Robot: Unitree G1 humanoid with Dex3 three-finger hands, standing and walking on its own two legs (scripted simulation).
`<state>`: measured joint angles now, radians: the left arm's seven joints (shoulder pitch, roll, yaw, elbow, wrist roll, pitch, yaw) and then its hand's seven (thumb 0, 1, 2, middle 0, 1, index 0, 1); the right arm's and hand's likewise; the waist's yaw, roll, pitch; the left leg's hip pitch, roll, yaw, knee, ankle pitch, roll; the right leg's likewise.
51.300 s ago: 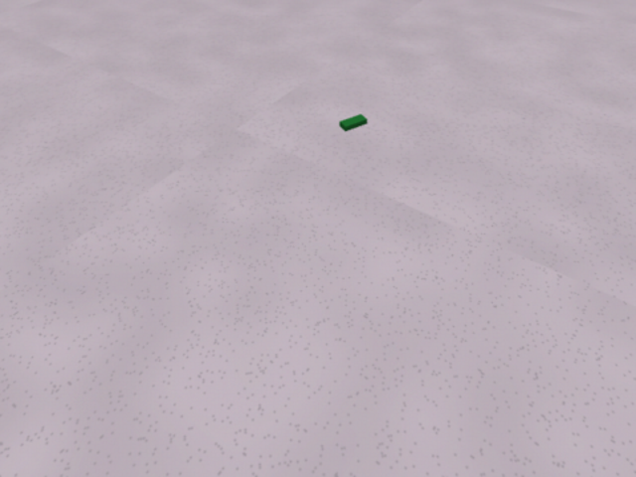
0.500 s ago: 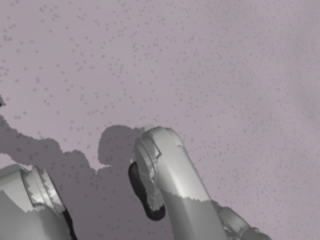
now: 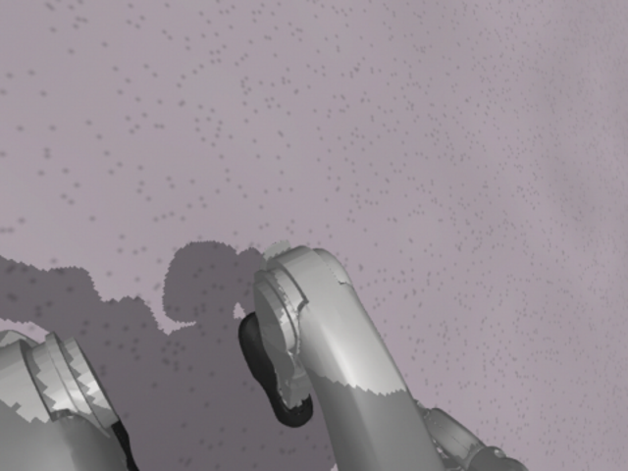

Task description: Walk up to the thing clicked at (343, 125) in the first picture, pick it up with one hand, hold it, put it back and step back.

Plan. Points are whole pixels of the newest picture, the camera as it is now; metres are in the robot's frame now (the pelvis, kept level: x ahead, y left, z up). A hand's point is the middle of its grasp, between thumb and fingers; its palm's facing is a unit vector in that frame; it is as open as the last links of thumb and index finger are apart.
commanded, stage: rest palm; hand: left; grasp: from above
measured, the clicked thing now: out of the picture +0.46 +0.33 -0.29
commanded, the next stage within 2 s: close in 0.26 s
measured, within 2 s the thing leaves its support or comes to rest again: neither
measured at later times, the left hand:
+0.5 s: hand out of the picture +0.43 +0.33 -0.26, palm faces -0.44 -0.17 -0.88, open 13.8 cm
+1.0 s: hand out of the picture +0.44 +0.33 -0.26, palm faces -0.45 -0.18 -0.88, open 11.9 cm
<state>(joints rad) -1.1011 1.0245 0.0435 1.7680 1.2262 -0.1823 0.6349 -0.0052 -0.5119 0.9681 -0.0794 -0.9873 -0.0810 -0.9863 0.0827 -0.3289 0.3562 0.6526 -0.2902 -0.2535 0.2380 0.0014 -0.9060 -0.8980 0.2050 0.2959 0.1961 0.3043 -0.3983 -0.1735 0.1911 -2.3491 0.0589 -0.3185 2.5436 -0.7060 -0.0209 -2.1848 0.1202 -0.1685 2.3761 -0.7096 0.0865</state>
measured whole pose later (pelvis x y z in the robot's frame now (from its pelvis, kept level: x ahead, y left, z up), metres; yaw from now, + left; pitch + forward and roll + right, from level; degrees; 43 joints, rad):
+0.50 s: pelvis +0.00 +0.00 +0.00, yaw +0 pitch +26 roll -15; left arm -1.08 1.03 0.03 1.76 1.20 -0.20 0.62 -0.01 -0.44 0.92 -0.12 -1.00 -0.13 -0.99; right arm 0.07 -0.33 0.38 0.64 -0.29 -0.26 0.24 0.00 -0.91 -0.90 0.20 0.30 0.20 0.30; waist -0.39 -0.18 0.20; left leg -2.33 0.06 -0.33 2.54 -0.70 -0.03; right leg -2.17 0.12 -0.18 2.36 -0.69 0.09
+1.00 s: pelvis +0.00 +0.00 +0.00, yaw +0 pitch +26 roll -15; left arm -1.10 1.04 0.03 1.76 1.18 -0.17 0.60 0.00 -0.15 0.69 -0.32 -0.85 -0.35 -0.81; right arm 0.08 -0.33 0.38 0.63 -0.28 -0.27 0.24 0.00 -0.91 -0.90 0.20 0.30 0.20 0.30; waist -0.40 -0.18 0.21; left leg -2.33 0.06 -0.33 2.53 -0.70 -0.03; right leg -2.17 0.12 -0.18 2.36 -0.70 0.09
